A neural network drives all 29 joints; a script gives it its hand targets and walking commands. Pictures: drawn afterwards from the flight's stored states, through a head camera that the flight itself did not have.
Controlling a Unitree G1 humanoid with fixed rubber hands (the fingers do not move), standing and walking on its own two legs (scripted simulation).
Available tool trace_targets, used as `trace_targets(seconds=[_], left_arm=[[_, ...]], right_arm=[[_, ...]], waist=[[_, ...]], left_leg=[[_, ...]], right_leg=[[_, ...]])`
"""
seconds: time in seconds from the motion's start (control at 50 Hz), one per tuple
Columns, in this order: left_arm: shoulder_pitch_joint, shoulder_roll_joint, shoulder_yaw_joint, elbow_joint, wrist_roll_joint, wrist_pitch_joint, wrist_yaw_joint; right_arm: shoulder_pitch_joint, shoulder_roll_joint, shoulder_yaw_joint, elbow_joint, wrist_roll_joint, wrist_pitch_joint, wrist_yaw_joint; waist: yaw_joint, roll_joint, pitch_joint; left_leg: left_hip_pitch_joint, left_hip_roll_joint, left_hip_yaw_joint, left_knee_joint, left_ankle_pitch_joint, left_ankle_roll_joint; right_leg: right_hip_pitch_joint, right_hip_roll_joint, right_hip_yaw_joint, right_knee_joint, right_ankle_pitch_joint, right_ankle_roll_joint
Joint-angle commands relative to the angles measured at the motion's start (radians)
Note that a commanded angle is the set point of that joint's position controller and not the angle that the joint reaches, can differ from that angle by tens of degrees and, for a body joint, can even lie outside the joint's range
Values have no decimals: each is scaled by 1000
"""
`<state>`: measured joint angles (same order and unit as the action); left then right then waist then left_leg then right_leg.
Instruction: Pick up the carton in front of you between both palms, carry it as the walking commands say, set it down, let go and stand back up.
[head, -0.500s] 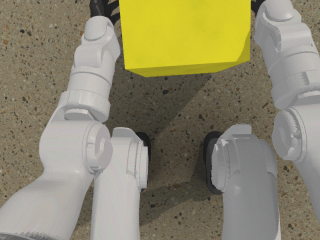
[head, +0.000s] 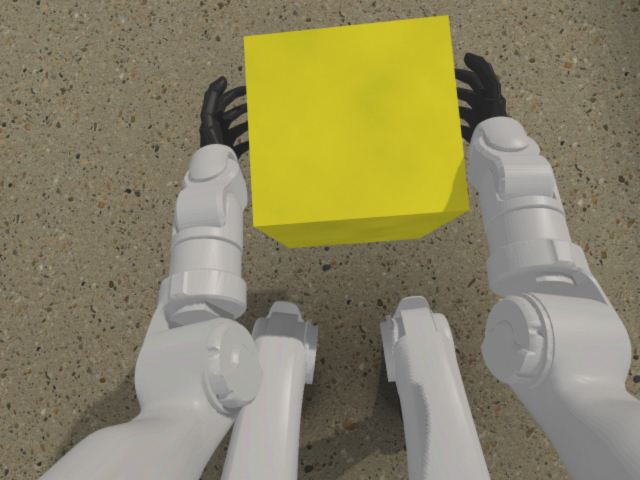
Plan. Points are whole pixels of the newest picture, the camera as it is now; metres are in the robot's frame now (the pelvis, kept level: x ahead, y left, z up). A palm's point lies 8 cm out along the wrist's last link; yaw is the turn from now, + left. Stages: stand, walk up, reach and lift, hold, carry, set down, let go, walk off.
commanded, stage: reach and lift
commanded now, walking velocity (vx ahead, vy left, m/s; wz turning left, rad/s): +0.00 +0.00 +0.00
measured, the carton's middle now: (350, 159) +0.50 -0.02 -0.13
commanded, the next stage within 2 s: none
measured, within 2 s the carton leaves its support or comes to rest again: neither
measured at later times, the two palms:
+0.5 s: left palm (148, 116) +0.46 +0.14 +0.09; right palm (554, 90) +0.46 -0.16 +0.08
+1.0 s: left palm out of the picture +0.42 +0.14 +0.24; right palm out of the picture +0.42 -0.16 +0.24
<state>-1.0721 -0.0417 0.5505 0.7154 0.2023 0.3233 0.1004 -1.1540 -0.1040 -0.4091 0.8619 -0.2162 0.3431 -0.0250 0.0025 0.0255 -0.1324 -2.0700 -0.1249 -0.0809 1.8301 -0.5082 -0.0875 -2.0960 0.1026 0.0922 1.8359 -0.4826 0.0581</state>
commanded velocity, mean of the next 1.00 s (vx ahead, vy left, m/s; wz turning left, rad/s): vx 0.00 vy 0.00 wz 0.00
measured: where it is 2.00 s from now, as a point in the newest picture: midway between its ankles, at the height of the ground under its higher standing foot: (347, 398)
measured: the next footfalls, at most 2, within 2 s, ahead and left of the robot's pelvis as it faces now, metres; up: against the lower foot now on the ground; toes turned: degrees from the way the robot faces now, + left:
none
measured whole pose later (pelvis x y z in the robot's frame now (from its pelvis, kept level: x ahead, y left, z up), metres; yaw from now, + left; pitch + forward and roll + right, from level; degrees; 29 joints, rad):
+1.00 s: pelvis +0.10 +0.00 +0.26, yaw -2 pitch +16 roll +0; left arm -0.36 -0.15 0.32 0.54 0.19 0.33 0.06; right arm -0.38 0.10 -0.30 0.57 -0.19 0.35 -0.03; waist 0.00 0.01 -0.18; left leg -0.75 -0.08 -0.14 0.84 -0.37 -0.02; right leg -0.76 0.07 0.13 0.83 -0.35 0.02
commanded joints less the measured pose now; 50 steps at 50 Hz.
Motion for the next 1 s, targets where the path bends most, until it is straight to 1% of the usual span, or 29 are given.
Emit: trace_targets(seconds=[0.0, 0.14, 0.22, 0.28, 0.46, 0.64, 0.82, 0.98], left_arm=[[-683, -1013, -514, 41, -125, 3, -251], [-577, -1079, -634, -35, -172, 19, -261], [-505, -1101, -692, -63, -196, 24, -261], [-445, -1112, -717, -64, -203, 23, -262], [-264, -1125, -722, -40, -182, 2, -264], [-82, -1131, -728, -36, -149, -21, -266], [105, -1127, -773, -74, -132, -20, -275], [260, -1120, -831, -137, -139, 26, -288]], right_arm=[[-567, 1076, 388, -28, 127, -17, 247], [-483, 1152, 510, -140, 181, -1, 255], [-419, 1180, 568, -179, 208, 3, 252], [-366, 1194, 591, -189, 214, 1, 246], [-194, 1218, 587, -175, 191, -20, 232], [-26, 1233, 594, -190, 163, -45, 227], [151, 1236, 643, -242, 156, -47, 225], [296, 1240, 698, -315, 167, -3, 229]], waist=[[-21, -48, -995], [-18, -48, -1092], [-15, -52, -1078], [-13, -53, -1039], [-13, -43, -870], [-7, -37, -735], [-6, -35, -610], [-3, -34, -476]], left_leg=[[497, -71, 183, -218, 77, 47], [657, -71, 171, -303, 171, 38], [730, -69, 159, -360, 195, 36], [775, -69, 148, -408, 198, 36], [925, -61, 109, -579, 199, 44], [1128, -43, 63, -767, 249, 56], [1372, -19, 21, -967, 348, 64], [1608, 3, -1, -1148, 479, 68]], right_leg=[[640, 58, -169, -244, 85, -42], [794, 63, -167, -319, 190, -31], [869, 65, -161, -371, 216, -26], [920, 65, -152, -416, 221, -25], [1083, 60, -115, -582, 225, -31], [1269, 49, -74, -768, 270, -41], [1493, 30, -35, -965, 359, -45], [1709, 13, -13, -1148, 481, -44]])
